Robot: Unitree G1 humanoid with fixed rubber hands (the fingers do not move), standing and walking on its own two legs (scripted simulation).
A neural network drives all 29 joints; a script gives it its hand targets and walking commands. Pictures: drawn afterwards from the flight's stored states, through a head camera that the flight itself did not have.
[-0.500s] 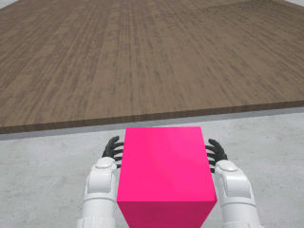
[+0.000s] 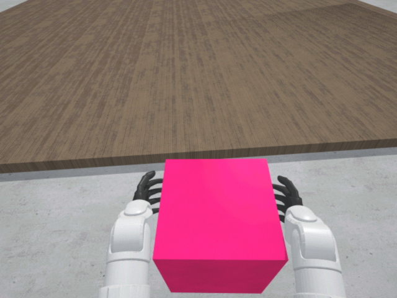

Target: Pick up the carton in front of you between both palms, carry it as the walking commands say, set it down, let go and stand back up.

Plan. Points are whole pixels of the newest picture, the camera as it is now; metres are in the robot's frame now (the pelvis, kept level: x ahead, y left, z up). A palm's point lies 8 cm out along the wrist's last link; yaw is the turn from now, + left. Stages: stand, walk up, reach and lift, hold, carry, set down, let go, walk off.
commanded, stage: carry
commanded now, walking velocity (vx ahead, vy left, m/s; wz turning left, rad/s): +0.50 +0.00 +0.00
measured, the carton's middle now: (215, 229) +0.29 +0.00 -0.01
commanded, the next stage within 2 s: none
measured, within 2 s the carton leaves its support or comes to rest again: neither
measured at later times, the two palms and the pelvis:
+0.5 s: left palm (153, 140) +0.48 +0.15 +0.10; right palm (272, 140) +0.48 -0.15 +0.09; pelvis +0.21 +0.00 +0.01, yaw +1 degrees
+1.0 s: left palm (159, 84) +0.81 +0.19 +0.08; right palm (243, 85) +0.79 -0.11 +0.09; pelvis +0.53 +0.05 +0.01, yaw -1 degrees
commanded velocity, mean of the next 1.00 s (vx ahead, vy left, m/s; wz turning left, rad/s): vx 0.50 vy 0.00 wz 0.00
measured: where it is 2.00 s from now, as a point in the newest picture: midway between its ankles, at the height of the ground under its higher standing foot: (205, 170)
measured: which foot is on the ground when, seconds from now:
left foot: down 0.00-0.32, up 0.34-0.66, down 0.68-1.00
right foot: down 0.00-0.08, up 0.10-0.28, down 0.30-0.68, up 0.70-1.00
